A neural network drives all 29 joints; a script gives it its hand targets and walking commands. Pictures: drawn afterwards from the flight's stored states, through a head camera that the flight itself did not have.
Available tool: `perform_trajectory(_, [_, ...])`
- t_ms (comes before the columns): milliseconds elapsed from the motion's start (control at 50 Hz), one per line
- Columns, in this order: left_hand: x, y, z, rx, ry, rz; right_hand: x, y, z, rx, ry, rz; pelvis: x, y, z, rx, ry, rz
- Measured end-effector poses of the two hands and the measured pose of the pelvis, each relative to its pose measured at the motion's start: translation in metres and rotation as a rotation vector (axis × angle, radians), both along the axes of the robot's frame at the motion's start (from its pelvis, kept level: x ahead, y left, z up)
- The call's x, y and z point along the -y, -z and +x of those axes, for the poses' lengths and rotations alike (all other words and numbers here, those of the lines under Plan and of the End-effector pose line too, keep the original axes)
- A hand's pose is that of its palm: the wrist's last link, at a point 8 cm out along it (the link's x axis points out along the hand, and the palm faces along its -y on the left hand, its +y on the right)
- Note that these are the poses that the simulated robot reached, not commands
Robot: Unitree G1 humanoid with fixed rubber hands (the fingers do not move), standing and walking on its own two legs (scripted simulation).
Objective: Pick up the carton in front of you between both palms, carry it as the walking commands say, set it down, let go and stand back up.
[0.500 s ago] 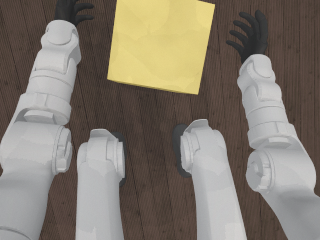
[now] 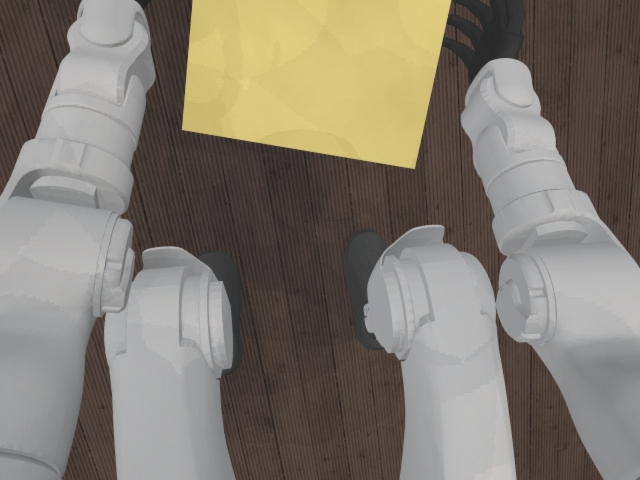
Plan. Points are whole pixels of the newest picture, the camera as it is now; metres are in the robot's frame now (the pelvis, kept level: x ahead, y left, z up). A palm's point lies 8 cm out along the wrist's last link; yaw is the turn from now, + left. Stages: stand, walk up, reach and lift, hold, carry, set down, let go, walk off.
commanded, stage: reach and lift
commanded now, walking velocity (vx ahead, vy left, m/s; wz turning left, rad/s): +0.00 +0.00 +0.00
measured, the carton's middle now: (307, 59) +0.50 -0.02 -0.25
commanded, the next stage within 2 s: none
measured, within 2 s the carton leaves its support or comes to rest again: leaves its support in 0.56 s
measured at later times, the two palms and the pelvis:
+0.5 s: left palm out of the picture +0.54 +0.13 -0.17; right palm (473, 46) +0.50 -0.17 -0.16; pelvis -0.01 +0.00 +0.00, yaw +0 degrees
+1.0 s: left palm out of the picture +0.50 +0.14 +0.00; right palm (586, 29) +0.47 -0.16 +0.00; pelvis +0.00 +0.00 +0.07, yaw +2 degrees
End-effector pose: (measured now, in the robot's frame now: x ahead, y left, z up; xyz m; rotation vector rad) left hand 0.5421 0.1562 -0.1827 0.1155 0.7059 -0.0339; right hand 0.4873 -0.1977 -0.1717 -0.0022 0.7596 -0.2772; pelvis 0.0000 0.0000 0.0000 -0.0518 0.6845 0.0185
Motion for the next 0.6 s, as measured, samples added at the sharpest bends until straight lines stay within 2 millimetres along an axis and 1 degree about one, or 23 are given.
perform_trajectory(180, [0.006, -0.005, -0.003, -0.018, 0.005, -0.003, -0.004, -0.002, -0.006, 0.001, -0.004, 0.003, -0.003, -0.004, -0.003, -0.008, -0.002, 0.000])
perform_trajectory(240, [0.014, -0.005, -0.004, -0.018, 0.019, -0.014, -0.010, -0.004, -0.003, 0.007, -0.021, 0.007, -0.003, -0.005, -0.005, -0.006, -0.003, 0.001])
perform_trajectory(280, [0.024, -0.005, -0.005, -0.018, 0.029, -0.027, -0.017, -0.006, 0.001, 0.013, -0.037, 0.014, -0.003, -0.006, -0.006, -0.004, -0.002, 0.002])
perform_trajectory(320, [0.029, -0.005, -0.005, -0.016, 0.020, -0.024, -0.024, -0.008, 0.005, 0.011, -0.037, 0.014, -0.003, -0.007, -0.007, -0.002, -0.002, 0.002])
perform_trajectory(440, [0.031, -0.008, -0.002, -0.036, 0.023, -0.006, -0.025, -0.008, 0.008, -0.001, 0.017, 0.014, -0.003, -0.005, -0.008, -0.004, -0.005, -0.003])
perform_trajectory(540, [0.028, -0.011, -0.001, -0.058, 0.017, 0.006, -0.028, -0.010, 0.012, -0.016, 0.014, 0.022, -0.005, 0.001, -0.005, 0.007, -0.005, -0.004])
perform_trajectory(600, [0.026, -0.015, -0.002, -0.051, 0.008, 0.004, -0.030, -0.015, 0.014, -0.005, 0.014, 0.028, -0.005, 0.003, -0.002, 0.006, -0.008, -0.001])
